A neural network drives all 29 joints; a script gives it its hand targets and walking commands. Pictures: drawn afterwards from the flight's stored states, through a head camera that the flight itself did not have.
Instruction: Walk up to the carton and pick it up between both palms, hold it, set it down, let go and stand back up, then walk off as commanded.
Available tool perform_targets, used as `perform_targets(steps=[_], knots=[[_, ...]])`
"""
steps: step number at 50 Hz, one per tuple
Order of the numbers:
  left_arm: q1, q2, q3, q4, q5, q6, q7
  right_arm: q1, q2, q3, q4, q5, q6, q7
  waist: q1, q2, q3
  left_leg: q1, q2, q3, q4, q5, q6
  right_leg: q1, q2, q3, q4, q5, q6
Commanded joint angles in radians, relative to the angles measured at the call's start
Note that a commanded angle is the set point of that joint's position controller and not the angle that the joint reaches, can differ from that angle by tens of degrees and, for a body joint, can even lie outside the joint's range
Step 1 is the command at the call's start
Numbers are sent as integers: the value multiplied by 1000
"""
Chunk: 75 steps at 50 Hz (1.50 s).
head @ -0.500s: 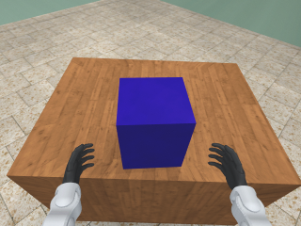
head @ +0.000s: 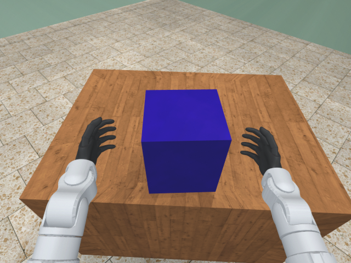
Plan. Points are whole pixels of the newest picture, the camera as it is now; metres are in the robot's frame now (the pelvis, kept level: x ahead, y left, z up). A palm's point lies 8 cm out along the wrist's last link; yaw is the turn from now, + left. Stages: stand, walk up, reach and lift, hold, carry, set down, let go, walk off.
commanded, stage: reach and lift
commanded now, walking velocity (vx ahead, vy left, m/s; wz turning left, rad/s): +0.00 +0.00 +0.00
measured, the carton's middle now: (181, 142) +0.47 +0.01 -0.02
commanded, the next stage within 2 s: none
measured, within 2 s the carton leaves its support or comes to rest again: neither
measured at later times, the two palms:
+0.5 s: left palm (92, 120) +0.37 +0.21 +0.16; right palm (253, 119) +0.41 -0.15 +0.14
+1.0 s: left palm (100, 99) +0.44 +0.21 +0.16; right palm (244, 100) +0.47 -0.14 +0.15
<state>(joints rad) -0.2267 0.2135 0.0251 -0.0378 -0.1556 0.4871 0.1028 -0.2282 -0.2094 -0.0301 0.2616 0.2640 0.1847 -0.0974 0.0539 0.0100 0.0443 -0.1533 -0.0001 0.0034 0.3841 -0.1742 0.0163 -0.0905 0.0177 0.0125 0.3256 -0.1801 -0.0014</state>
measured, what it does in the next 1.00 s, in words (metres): stands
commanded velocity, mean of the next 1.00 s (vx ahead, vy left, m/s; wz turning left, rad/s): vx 0.00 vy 0.00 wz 0.00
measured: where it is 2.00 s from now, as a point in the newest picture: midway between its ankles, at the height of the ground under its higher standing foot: outside the picture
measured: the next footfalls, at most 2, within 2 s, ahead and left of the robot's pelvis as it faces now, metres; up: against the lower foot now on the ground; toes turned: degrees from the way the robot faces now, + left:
none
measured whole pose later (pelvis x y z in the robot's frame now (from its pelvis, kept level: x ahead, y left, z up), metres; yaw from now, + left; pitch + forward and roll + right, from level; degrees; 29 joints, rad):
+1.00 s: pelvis +0.02 +0.00 +0.00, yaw +0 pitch +1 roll -1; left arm -0.87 0.21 0.10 0.61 -0.05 0.44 0.13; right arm -0.97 -0.24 0.00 0.96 0.32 0.25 -0.14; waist 0.07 -0.02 0.05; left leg -0.20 0.00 0.00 0.37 -0.19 0.01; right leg -0.13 0.02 0.01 0.30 -0.18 0.00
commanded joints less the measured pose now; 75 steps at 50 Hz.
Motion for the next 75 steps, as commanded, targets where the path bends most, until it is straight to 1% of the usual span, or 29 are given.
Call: perform_targets(steps=[1, 4, 8, 10, 14, 15, 17, 19, 21, 24, 28, 32, 34, 38, 40, 43, 44, 47, 48, 52, 53, 55, 57, 60, 64, 67, 69, 71, 75], knots=[[-448, 70, 139, 220, 13, 49, 13, -511, -149, -65, 21, -29, 51, 11, 13, -57, -147, 33, 21, 41, -153, -104, -1, -91, 7, 22, -80, -177, -1], [-458, 62, 172, 202, 49, 71, 5, -516, -156, -27, 65, -13, 67, 3, 22, -50, -204, 92, 21, 45, -135, 18, -10, -42, 14, 17, -74, -63, 6], [-423, 49, 200, 45, 89, 83, -18, -473, -157, 37, 7, 37, 66, -33, 18, -38, -351, 234, 7, 48, -50, 397, -31, 69, 35, 10, -31, 301, 18], [-440, 58, 208, -38, 92, 90, -28, -500, -164, 48, -39, 60, 60, -52, 6, -25, -402, 256, -5, 50, -20, 508, -44, 117, 33, 10, -10, 456, 26], [-523, 91, 193, -196, 48, 71, -30, -578, -188, 22, -132, 67, 27, -80, -22, 0, -489, 287, -9, 46, 19, 619, -71, 131, 37, -4, 15, 570, 38], [-549, 94, 184, -252, 37, 67, -22, -597, -210, 5, -162, 66, 22, -85, -46, 11, -528, 320, -4, 37, 37, 682, -85, 104, 47, -15, 14, 580, 35], [-567, 101, 168, -272, 21, 71, -16, -610, -214, -19, -165, 72, 16, -86, -57, 43, -555, 362, 5, 28, 60, 725, -98, 35, 56, -20, 0, 511, 34], [-621, 112, 182, -233, 36, 90, -3, -642, -227, -24, -91, 78, 33, -78, -56, 84, -530, 380, 14, 25, 63, 721, -105, -29, 59, -23, -28, 396, 19], [-629, 99, 176, -139, 40, 116, -4, -661, -236, -29, 0, 69, 60, -70, -69, 69, -469, 354, 24, 16, 44, 663, -103, -42, 59, -24, -46, 331, 9], [-673, 89, 200, 55, 85, 159, -5, -737, -240, -14, 173, 65, 105, -63, -44, 49, -326, 243, 21, 31, -25, 409, -78, -19, 52, -18, -67, 202, 2], [-838, 141, 191, 336, 79, 165, 1, -972, -235, -12, 243, 71, 131, -46, 12, -24, -293, 74, 19, 44, -97, 115, -39, -26, 31, -6, -69, 26, 1], [-952, 182, 173, 545, 35, 119, 18, -1118, -188, 16, 275, 76, 126, -31, 50, -99, -309, -25, 17, 49, -116, -9, -9, -19, 9, 7, -71, -78, 12], [-1001, 182, 160, 595, 31, 76, 29, -1155, -190, -6, 308, 59, 114, -28, 46, -104, -343, -22, 24, 48, -103, 11, -8, -29, 11, 0, -54, -48, 11], [-1113, 185, 159, 574, 57, -6, 55, -1151, -205, -48, 440, 32, 87, -30, 15, -27, -519, 44, 25, 41, -53, 156, -39, -37, 33, -15, -28, 88, -4], [-1090, 161, 170, 598, 93, -31, 52, -1090, -186, -32, 533, 22, 80, -39, 7, -7, -536, 90, 25, 45, -30, 245, -49, -26, 36, -15, -24, 172, 0], [-1025, 141, 185, 646, 129, -60, 36, -1041, -173, 12, 635, 33, 60, -39, 31, 13, -555, 135, 22, 45, -8, 361, -62, -2, 40, -14, -24, 261, 1], [-979, 113, 169, 626, 144, -74, 29, -999, -175, 14, 661, 37, 48, -40, 16, 44, -563, 178, 24, 41, 7, 409, -79, -10, 47, -27, -24, 286, -1], [-858, 66, 185, 591, 178, -104, 4, -908, -163, 25, 650, 33, -13, -48, 8, 69, -594, 263, 21, 31, 63, 598, -107, -4, 57, -35, -19, 394, -1], [-835, 49, 188, 582, 181, -122, -5, -906, -140, 48, 615, 42, -36, -48, 19, 54, -599, 261, 20, 31, 70, 655, -103, 13, 54, -34, -17, 453, 2], [-745, 14, 187, 491, 156, -207, -36, -885, -131, 42, 428, 26, -150, -53, 1, 37, -663, 240, 4, 30, 98, 787, -112, 66, 53, -40, 10, 594, 14], [-753, 12, 182, 412, 138, -235, -35, -898, -143, 41, 354, 32, -181, -48, 3, 43, -716, 254, 8, 27, 109, 838, -117, 63, 58, -42, 18, 618, 15], [-789, 9, 166, 390, 109, -298, -36, -920, -138, 21, 314, 15, -224, -40, -12, 56, -742, 259, 15, 20, 121, 857, -122, 4, 59, -47, 13, 561, 12], [-840, 22, 154, 344, 82, -361, -31, -954, -136, 0, 279, -6, -255, -22, -4, 66, -774, 254, 17, 23, 122, 843, -116, -56, 57, -47, 4, 497, 12], [-913, 13, 118, 434, 42, -443, -29, -989, -119, -22, 366, -21, -256, 14, -4, 58, -728, 201, 25, 20, 103, 716, -103, -152, 49, -44, -17, 308, -4], [-926, 36, 127, 855, 79, -530, -40, -945, -79, -46, 688, -77, -222, 52, 19, -25, -593, 17, 24, 22, 16, 309, -41, -180, 16, -13, -38, 66, -18], [-861, 24, 142, 1123, 111, -566, -50, -886, -18, -35, 892, -94, -194, 69, 55, -69, -411, -119, 17, 33, -44, 43, -6, -226, -9, 3, -46, -162, -27], [-884, 21, 131, 1159, 99, -610, -42, -938, -15, -24, 873, -81, -222, 69, 61, -78, -468, -152, 15, 41, -25, 38, -6, -229, -10, 3, -14, -158, -25], [-868, 36, 125, 1295, 71, -662, -45, -953, 30, -2, 859, -64, -260, 58, 78, -108, -461, -218, 10, 40, 4, 41, -4, -243, -22, 19, 17, -139, -16], [-945, 38, 108, 1315, 27, -761, -53, -1021, 58, 4, 771, -64, -355, 34, 31, -113, -590, -308, -2, 43, 77, 125, -12, -203, -38, 27, 96, 69, 7]])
